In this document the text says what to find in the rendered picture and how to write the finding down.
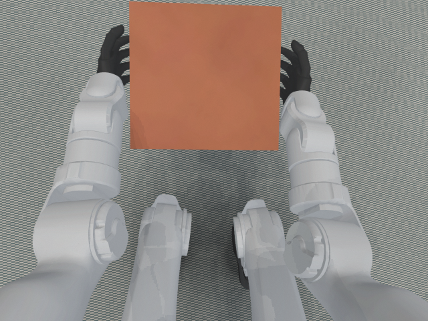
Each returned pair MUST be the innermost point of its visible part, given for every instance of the left robot hand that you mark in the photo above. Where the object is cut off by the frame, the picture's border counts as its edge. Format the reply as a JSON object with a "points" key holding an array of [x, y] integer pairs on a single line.
{"points": [[110, 58]]}

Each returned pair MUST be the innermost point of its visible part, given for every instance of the carton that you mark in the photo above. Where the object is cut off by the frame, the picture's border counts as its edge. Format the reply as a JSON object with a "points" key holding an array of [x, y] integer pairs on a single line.
{"points": [[204, 76]]}

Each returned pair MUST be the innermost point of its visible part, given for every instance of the right robot hand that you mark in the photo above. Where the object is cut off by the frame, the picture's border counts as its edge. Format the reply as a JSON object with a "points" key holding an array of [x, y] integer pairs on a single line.
{"points": [[298, 71]]}

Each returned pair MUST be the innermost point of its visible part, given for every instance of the left robot thigh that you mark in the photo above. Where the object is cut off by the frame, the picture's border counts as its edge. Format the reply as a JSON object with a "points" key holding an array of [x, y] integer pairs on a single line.
{"points": [[152, 293]]}

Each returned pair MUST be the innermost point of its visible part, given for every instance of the left robot shin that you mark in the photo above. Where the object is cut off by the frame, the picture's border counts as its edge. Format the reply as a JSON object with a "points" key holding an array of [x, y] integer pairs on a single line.
{"points": [[148, 214]]}

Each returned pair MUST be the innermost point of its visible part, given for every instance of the right robot forearm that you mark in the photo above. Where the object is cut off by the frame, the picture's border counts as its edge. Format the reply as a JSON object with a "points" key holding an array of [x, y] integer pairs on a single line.
{"points": [[316, 186]]}

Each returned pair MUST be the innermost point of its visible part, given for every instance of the right robot upper arm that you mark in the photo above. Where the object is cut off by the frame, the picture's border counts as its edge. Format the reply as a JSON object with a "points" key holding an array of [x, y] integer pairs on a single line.
{"points": [[334, 259]]}

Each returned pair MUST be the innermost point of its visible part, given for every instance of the left robot forearm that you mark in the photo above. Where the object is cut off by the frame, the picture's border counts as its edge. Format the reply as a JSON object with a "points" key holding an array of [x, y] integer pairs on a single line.
{"points": [[90, 168]]}

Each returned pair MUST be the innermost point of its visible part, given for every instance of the left robot upper arm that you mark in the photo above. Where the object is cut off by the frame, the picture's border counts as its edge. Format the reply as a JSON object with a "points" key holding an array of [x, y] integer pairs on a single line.
{"points": [[74, 242]]}

